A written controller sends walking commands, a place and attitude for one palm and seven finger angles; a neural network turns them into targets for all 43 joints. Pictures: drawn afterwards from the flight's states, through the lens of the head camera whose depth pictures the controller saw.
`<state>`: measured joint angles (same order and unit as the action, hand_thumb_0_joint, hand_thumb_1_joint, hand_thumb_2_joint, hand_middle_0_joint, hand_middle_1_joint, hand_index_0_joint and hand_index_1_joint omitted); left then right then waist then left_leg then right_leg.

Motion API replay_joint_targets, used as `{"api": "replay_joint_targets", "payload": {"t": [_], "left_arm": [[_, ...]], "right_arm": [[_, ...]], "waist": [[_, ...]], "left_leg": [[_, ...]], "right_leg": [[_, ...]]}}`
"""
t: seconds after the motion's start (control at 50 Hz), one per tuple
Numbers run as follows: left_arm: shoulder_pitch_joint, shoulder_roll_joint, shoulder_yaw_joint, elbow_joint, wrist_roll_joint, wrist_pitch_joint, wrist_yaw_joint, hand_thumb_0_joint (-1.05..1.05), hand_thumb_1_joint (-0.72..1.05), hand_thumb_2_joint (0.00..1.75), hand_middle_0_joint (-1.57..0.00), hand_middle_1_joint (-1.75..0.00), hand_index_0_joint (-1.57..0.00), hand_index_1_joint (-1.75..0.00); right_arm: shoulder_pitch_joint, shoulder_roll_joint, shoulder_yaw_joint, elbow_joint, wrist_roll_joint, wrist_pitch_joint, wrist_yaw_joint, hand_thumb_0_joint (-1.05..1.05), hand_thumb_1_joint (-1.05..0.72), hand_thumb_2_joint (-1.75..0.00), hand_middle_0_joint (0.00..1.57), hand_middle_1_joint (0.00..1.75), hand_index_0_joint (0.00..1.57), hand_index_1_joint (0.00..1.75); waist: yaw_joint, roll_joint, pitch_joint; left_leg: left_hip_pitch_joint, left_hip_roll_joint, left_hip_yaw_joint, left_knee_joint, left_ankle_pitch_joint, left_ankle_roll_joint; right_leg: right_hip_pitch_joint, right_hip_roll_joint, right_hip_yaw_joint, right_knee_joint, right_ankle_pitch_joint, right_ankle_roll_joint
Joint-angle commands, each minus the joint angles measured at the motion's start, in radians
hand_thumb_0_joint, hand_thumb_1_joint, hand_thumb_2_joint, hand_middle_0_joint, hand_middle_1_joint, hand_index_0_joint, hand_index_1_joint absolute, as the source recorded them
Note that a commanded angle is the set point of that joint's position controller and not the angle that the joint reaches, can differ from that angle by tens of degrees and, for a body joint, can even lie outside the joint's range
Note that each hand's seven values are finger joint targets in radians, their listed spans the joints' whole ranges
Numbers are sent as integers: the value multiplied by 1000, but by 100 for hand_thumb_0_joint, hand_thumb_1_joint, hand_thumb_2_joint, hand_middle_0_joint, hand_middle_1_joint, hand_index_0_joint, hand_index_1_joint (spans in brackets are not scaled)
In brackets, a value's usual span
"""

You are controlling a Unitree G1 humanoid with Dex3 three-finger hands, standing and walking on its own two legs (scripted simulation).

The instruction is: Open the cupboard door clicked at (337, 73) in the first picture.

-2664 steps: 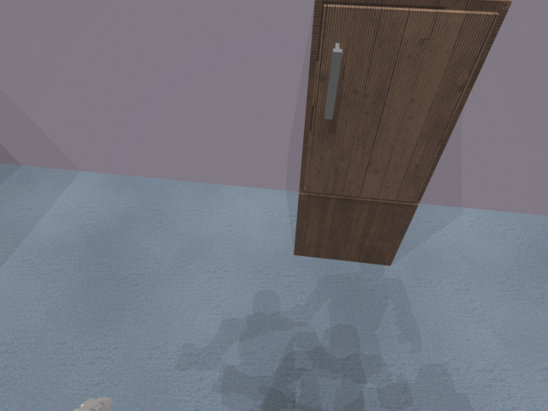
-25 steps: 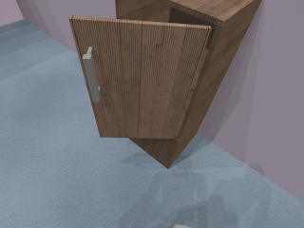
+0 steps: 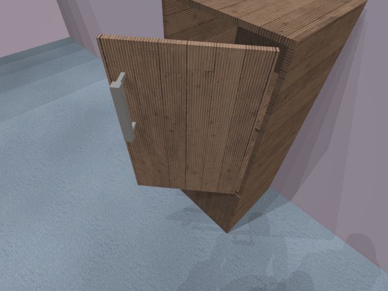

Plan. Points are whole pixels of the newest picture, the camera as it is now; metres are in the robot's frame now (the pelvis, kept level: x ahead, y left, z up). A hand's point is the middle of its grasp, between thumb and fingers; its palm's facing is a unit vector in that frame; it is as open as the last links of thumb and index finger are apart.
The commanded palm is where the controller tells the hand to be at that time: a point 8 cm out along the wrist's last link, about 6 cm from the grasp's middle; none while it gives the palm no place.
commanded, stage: come to a stop and stand still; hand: left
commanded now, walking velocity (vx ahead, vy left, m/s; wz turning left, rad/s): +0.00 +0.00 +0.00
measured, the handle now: (126, 109) +0.51 +0.23 +0.08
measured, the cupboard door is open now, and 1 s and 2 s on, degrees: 40 40 40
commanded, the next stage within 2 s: look again from close up in 0.18 s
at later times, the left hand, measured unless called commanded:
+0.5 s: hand out of the picture -0.03 +0.19 -0.18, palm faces -0.04 -0.97 -0.23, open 16.4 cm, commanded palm none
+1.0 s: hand out of the picture +0.03 +0.20 -0.12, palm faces +0.04 -0.97 -0.25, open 17.0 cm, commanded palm +0.08 +0.26 -0.06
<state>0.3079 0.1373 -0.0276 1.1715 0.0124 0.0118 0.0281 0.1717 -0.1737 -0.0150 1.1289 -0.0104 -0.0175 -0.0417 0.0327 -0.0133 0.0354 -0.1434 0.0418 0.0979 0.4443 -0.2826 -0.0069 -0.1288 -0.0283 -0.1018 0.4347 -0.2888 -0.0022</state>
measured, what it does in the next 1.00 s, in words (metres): stands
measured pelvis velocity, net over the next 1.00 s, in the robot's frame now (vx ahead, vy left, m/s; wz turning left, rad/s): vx -0.02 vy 0.02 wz -0.02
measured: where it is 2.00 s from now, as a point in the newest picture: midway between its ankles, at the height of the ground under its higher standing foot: outside the picture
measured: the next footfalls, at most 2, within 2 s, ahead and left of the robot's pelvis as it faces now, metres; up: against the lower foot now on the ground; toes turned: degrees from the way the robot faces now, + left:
none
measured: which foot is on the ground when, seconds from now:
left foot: down 0.00-1.00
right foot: down 0.00-1.00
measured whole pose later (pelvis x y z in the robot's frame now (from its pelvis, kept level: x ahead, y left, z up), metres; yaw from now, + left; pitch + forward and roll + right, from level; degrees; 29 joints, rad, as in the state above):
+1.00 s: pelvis -0.02 +0.02 -0.01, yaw -1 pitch -1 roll +0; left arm 0.62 0.22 -0.08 0.39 -0.06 0.01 0.08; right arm 0.36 -0.20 0.00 0.94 0.05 -0.21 -0.07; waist 0.00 0.03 0.00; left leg -0.23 0.01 0.10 0.55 -0.30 0.03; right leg -0.24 -0.07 -0.07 0.57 -0.31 0.02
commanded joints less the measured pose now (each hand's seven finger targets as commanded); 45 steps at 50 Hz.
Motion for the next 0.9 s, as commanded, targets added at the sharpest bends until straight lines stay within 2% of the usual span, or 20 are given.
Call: {"api": "replay_joint_targets", "payload": {"t": [0.0,0.08,0.18,0.24,0.26,0.28,0.3,0.32,0.34,0.36,0.4,0.42,0.5,0.62,0.66,0.78,0.82,0.84,0.86,0.88], "left_arm": [[71,94,25,-24,0,-25,11,0,-50,30,-15,-30,-15,-30],[82,89,29,-26,1,-29,14,0,-50,30,-15,-30,-15,-30],[102,76,34,-25,3,-30,17,0,-50,30,-15,-30,-15,-30],[99,72,37,-28,3,-28,18,0,-50,30,-15,-30,-15,-30],[165,113,38,-9,19,-62,55,0,-50,30,-15,-30,-15,-30],[113,139,44,-60,12,-71,49,0,-50,30,-15,-30,-15,-30],[82,154,46,-74,10,-76,38,0,-50,30,-15,-30,-15,-30],[65,143,37,-77,6,-74,31,0,-50,30,-15,-30,-15,-30],[62,120,34,-89,5,-73,27,0,-50,30,-15,-30,-15,-30],[62,108,34,-94,2,-73,25,0,-50,30,-15,-30,-15,-30],[65,105,30,-94,-1,-64,23,0,-50,30,-15,-30,-15,-30],[65,111,28,-96,-3,-59,20,0,-50,30,-15,-30,-15,-30],[49,116,21,-94,-3,-42,13,0,-50,30,-15,-30,-15,-30],[58,126,18,-89,-7,-30,9,0,-50,30,-15,-30,-15,-30],[56,128,18,-88,-7,-29,8,0,-50,30,-15,-30,-15,-30],[71,119,21,-79,-6,-34,9,0,-50,30,-15,-30,-15,-30],[72,114,21,-75,-4,-34,10,0,-50,30,-15,-30,-15,-30],[108,132,16,-49,11,-51,45,0,-50,30,-15,-30,-15,-30],[-608,349,128,-1557,-172,-272,44,0,-50,30,-15,-32,-15,-32],[-245,305,137,-1317,-95,-204,101,0,-50,30,-16,-33,-16,-33]], "right_arm": [[102,-56,-10,4,5,3,-2,0,-90,-90,20,30,20,30],[79,-60,-9,-5,4,1,-3,0,-90,-90,20,30,20,30],[82,-48,-9,-3,3,1,-7,0,-90,-90,20,30,20,30],[94,-40,-11,-1,1,3,-8,0,-90,-90,20,30,20,30],[17,-96,-13,-80,12,-11,11,0,-90,-90,20,30,20,30],[69,-39,-9,-109,5,-2,18,0,-90,-90,20,30,20,30],[67,-23,-7,-103,-2,2,22,0,-90,-90,20,30,20,30],[109,-39,-6,-98,0,-3,22,0,-90,-90,20,30,20,30],[126,-52,-4,-100,-2,-9,22,0,-90,-90,20,30,20,30],[134,-67,-5,-98,-3,-14,19,0,-90,-90,20,30,20,30],[140,-73,1,-91,-3,-20,14,0,-90,-90,20,30,20,30],[142,-79,5,-93,-1,-19,14,0,-90,-90,20,30,20,30],[142,-72,14,-85,-1,-12,17,0,-90,-90,20,30,20,30],[170,-77,22,-58,-1,-12,21,0,-90,-90,20,30,20,30],[178,-76,21,-52,0,-10,22,0,-90,-90,20,30,20,30],[192,-66,19,-31,1,-18,20,0,-90,-90,20,30,20,30],[191,-62,18,-25,2,-19,18,0,-90,-90,20,30,20,30],[105,-111,14,-88,6,-20,27,0,-90,-90,20,30,20,30],[141,-267,-22,-416,49,-171,-32,0,-90,-90,20,30,20,30],[30,-172,12,-363,61,-266,-60,0,-90,-90,20,30,20,30]], "waist": [[-38,13,12],[-37,29,-19],[-32,26,-1],[-30,2,21],[2,-51,31],[-55,-34,-12],[-45,16,-10],[-60,23,-47],[-59,14,-59],[-57,15,-68],[-42,35,-62],[-40,41,-50],[-31,-22,86],[-22,15,113],[-25,-6,109],[-21,-11,36],[-22,2,44],[-1,-100,56],[-145,115,-469],[-44,253,-437]], "left_leg": [[82,104,-70,-77,367,15],[93,97,-67,-81,363,11],[77,91,-66,-82,365,12],[62,91,-64,-91,332,10],[-48,82,-32,151,340,-6],[-80,40,-60,107,18,9],[-63,28,-39,58,10,11],[-36,37,-53,30,52,12],[-26,49,-80,24,146,18],[-15,67,-90,25,248,26],[-12,80,-91,21,354,34],[-21,77,-93,12,344,36],[-98,67,-102,-57,162,44],[-130,59,-116,-111,40,49],[-128,59,-116,-121,12,48],[-80,63,-109,-110,85,51],[-77,62,-106,-110,96,51],[-147,93,-92,92,248,20],[152,-21,-81,-3,291,34],[150,7,-67,-20,372,39]], "right_leg": [[-53,-99,90,-94,348,-2],[-28,-104,92,-98,366,-4],[-16,-105,89,-97,400,-9],[-18,-103,88,-98,386,-11],[-53,-149,174,-83,752,26],[-9,-181,174,-50,725,-21],[-5,-187,169,-39,732,-42],[-23,-155,141,-26,517,-53],[-37,-121,126,-9,411,-50],[-34,-99,113,11,403,-45],[-28,-87,96,31,371,-42],[-26,-84,93,32,326,-39],[-84,-75,97,-8,146,-32],[-95,-70,102,-27,11,-26],[-100,-71,103,-30,0,-25],[-73,-80,102,-26,67,-22],[-78,-83,103,-31,73,-22],[-91,-128,149,-36,401,-13],[-27,-5,63,64,331,-22],[-77,10,51,112,148,-37]]}}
